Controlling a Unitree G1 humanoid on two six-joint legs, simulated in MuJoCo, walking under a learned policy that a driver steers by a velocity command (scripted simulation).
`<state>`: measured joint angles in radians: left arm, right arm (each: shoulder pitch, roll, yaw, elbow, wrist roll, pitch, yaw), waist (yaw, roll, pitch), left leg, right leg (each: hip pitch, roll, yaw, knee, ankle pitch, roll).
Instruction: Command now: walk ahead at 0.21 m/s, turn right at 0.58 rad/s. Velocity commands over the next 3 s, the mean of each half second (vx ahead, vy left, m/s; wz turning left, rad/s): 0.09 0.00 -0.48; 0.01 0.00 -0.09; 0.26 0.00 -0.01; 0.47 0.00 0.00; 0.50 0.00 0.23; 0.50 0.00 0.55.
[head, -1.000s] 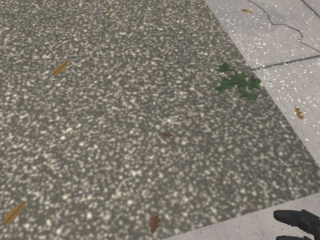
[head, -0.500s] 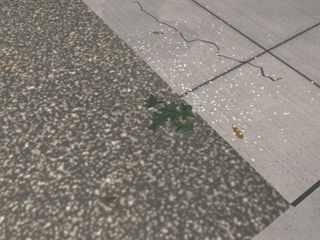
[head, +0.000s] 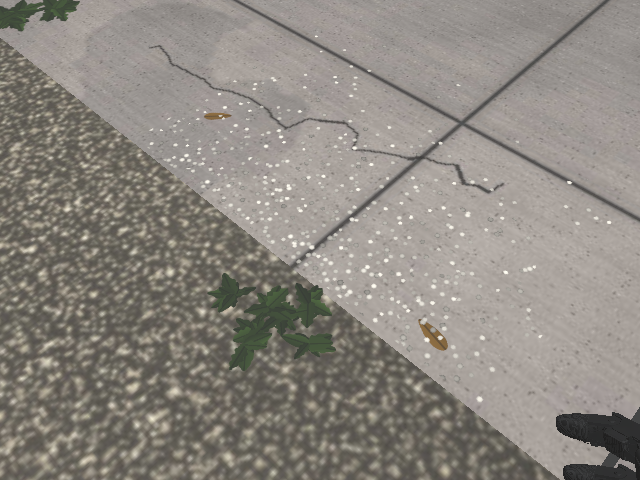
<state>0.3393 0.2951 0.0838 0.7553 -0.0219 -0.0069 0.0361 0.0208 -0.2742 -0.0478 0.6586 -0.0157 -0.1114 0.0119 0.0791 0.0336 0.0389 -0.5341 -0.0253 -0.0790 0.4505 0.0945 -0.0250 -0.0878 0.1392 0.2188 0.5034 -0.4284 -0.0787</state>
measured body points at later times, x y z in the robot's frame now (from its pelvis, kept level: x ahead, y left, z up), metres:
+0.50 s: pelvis +0.08 -0.01 +0.01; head +0.10 -0.04 +0.46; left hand +0.29 +0.22 -0.08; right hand +0.15 -0.32 -0.11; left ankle +0.16 +0.12 -0.71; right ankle +0.07 -0.12 -0.73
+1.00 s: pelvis +0.09 +0.00 +0.01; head +0.10 +0.00 +0.46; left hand +0.28 +0.22 -0.11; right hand +0.12 -0.28 -0.12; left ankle +0.12 +0.13 -0.73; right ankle +0.07 -0.12 -0.73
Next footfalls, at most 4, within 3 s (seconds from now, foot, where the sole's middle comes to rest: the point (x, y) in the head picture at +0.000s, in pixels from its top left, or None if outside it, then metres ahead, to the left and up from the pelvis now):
0.02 left None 0.21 0.11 -0.76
0.44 right None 0.11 -0.13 -0.76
0.74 left None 0.16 0.12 -0.76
1.72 left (358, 441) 0.52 0.02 -0.76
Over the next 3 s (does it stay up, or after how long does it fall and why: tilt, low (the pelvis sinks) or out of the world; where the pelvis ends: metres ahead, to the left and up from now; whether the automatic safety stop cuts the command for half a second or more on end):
stays up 1.02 -0.11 0.02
